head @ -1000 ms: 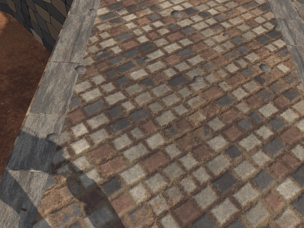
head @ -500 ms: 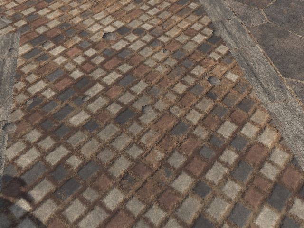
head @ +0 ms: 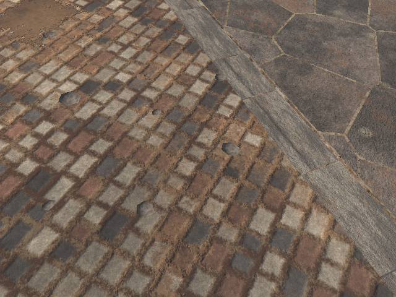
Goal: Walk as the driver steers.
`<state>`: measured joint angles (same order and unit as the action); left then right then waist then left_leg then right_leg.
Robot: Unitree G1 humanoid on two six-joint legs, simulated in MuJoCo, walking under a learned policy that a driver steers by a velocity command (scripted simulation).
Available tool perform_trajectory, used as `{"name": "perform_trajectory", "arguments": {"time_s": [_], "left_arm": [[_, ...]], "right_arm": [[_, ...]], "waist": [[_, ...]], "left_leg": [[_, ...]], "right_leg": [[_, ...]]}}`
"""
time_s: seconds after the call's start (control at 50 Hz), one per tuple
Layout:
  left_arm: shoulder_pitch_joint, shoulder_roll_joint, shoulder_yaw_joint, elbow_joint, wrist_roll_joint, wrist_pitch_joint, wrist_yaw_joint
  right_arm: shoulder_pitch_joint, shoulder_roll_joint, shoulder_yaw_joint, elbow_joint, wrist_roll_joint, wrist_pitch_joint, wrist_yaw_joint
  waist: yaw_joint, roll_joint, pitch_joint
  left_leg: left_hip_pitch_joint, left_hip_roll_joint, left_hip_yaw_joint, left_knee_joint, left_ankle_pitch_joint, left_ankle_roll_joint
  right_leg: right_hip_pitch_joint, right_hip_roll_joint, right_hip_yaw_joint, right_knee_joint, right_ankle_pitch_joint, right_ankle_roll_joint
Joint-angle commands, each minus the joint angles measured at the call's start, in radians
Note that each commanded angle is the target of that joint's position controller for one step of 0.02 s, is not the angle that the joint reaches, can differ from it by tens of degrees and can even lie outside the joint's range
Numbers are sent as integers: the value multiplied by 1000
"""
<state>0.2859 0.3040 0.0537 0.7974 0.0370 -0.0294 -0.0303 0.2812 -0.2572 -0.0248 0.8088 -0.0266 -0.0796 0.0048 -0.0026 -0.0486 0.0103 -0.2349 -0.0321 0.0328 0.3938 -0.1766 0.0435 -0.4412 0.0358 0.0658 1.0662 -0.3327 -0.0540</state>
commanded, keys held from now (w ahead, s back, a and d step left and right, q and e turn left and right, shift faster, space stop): w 0.06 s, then w+q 0.94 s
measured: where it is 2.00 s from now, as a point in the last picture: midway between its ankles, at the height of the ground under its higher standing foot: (114, 187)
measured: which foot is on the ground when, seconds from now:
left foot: down 0.00-0.30, up 0.32-0.80, down 0.82-1.00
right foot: up 0.00-0.28, down 0.30-0.80, up 0.82-1.00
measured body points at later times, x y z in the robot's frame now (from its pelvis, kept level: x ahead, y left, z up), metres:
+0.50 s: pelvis +0.25 -0.04 +0.00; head +0.27 -0.05 +0.45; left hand +0.29 +0.24 -0.11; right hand +0.35 -0.30 -0.14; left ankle +0.22 +0.10 -0.66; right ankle +0.26 -0.12 -0.74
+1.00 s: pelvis +0.48 +0.08 -0.01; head +0.51 +0.11 +0.44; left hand +0.46 +0.36 -0.13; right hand +0.68 -0.13 -0.13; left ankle +0.48 +0.13 -0.74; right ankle +0.54 -0.07 -0.66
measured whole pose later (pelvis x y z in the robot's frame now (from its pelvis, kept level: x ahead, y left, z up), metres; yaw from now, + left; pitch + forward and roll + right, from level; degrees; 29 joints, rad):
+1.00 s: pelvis +0.48 +0.08 -0.01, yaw +28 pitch +0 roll +0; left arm 0.21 0.25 0.04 0.79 0.04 -0.05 -0.01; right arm 0.26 -0.27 -0.07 0.84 0.00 -0.02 0.01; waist 0.00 -0.02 0.07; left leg -0.24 -0.13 0.02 0.41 -0.18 0.14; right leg -0.51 -0.11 0.00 1.14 -0.33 0.02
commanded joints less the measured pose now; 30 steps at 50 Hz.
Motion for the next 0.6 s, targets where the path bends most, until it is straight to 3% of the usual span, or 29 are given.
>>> {"name": "perform_trajectory", "arguments": {"time_s": [0.02, 0.08, 0.14, 0.2, 0.24, 0.26, 0.28, 0.3, 0.32, 0.34, 0.36, 0.38, 0.42, 0.5, 0.6], "left_arm": [[17, 48, 5, -56, 8, 1, -9], [-114, 26, -12, -97, 9, -3, -14], [-227, -5, -33, -130, -1, -11, -17], [-260, 12, -32, -141, -9, -19, -6], [-233, 31, -26, -137, -9, -28, 5], [-170, 39, -20, -118, -6, -35, 12], [-57, 68, -6, -77, 5, -46, 24], [101, 138, 15, -54, 27, -58, 38], [158, 250, 44, -54, 34, -48, 45], [126, 187, 35, -56, 8, -34, 43], [48, 108, 14, -65, 0, -34, 40], [-3, 62, 3, -66, -5, -40, 37], [-26, 21, -7, -52, -9, -53, 41], [25, 36, 5, -13, -21, -80, 41], [66, 32, 9, 30, -17, -77, 41]], "right_arm": [[57, -120, -30, -10, 14, -28, 4], [86, -114, -31, 20, 19, -22, 6], [133, -126, -37, 51, 21, -15, 9], [169, -156, -48, 73, 18, -7, 9], [160, -169, -53, 78, 15, -1, 6], [145, -174, -55, 79, 18, 1, 4], [148, -157, -51, 82, 22, 1, 5], [127, -117, -40, 54, 29, -4, 6], [211, -10, -19, 16, 52, -2, 2], [192, -113, -44, 37, 21, 17, -8], [149, -116, -52, 38, 14, 24, -2], [119, -91, -48, 37, 15, 27, 7], [107, -75, -52, 42, -1, 49, 20], [24, -41, -49, 10, -7, 73, 42], [-156, -17, -33, -57, -6, 73, 65]], "waist": [[12, 157, -5], [-7, 144, 31], [-36, 146, 44], [-43, 143, 36], [-19, 140, 25], [17, 126, 6], [62, 77, -55], [133, -19, -170], [110, -241, -276], [100, -127, -222], [63, -50, -97], [42, -38, -29], [8, -70, 12], [-7, -37, 18], [14, -32, 62]], "left_leg": [[125, 249, -245, -223, 161, 150], [116, 223, -187, -262, 172, 157], [92, 193, -157, -246, 230, 148], [115, 217, -189, -189, 306, 138], [131, 233, -223, -132, 330, 124], [120, 221, -220, -66, 364, 110], [80, 169, -184, 84, 395, 90], [-49, 102, -131, 333, 225, 65], [-338, -42, -18, 634, -288, 27], [-414, 0, -83, 760, -341, 43], [-428, 45, -110, 779, -260, 51], [-412, 77, -103, 754, -195, 44], [-366, 104, -88, 722, -143, 25], [-424, 115, -71, 713, -41, 2], [-451, 117, -22, 487, 133, -11]], "right_leg": [[-159, -51, 12, -28, 56, 22], [-191, -97, -50, -186, 152, 48], [-110, -88, -99, -370, 220, 62], [-35, -62, -108, -457, 227, 54], [38, -50, -101, -507, 187, 36], [134, -35, -107, -565, 186, 26], [306, -38, -93, -617, 189, 5], [520, -213, 86, -658, 69, -41], [732, -479, 464, -758, -65, -130], [633, -483, 560, -805, -151, -153], [524, -434, 427, -823, -151, -136], [435, -387, 303, -854, -40, -120], [349, -318, 133, -889, 127, -82], [360, -314, -12, -913, 350, -96], [367, -280, -175, -920, 427, -87]]}}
